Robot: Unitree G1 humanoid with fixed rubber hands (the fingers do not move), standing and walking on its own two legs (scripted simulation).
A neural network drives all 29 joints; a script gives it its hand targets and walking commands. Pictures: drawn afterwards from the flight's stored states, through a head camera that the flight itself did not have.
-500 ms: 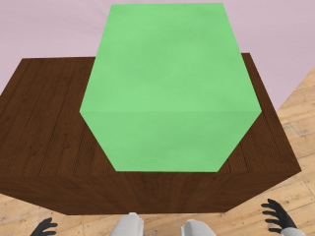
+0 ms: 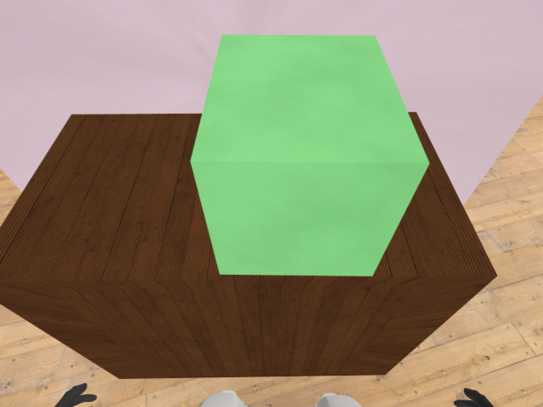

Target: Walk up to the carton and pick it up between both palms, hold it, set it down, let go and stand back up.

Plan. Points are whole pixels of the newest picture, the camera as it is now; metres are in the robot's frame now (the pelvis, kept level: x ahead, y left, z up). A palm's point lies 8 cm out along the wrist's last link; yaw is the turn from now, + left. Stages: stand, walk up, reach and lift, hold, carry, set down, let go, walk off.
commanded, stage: walk up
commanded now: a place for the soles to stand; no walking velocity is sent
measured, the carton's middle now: (297, 155) +0.49 -0.03 +0.10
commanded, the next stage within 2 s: none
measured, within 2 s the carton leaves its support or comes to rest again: neither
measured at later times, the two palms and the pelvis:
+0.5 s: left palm out of the picture +0.05 +0.33 -0.08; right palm out of the picture +0.07 -0.29 -0.09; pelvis -0.04 +0.02 +0.02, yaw +1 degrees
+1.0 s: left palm out of the picture -0.07 +0.35 -0.07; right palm out of the picture +0.04 -0.31 -0.09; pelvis -0.04 +0.01 +0.02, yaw +3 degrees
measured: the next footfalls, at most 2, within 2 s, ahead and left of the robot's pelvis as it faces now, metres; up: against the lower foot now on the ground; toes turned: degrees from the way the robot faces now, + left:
left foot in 0.96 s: -0.03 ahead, +0.12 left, +0.00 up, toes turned +5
right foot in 1.22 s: +0.13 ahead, -0.10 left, +0.00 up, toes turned +1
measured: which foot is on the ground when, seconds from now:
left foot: down 0.00-0.70, up 0.72-0.94, down 0.96-1.00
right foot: down 0.00-0.96, up 0.98-1.00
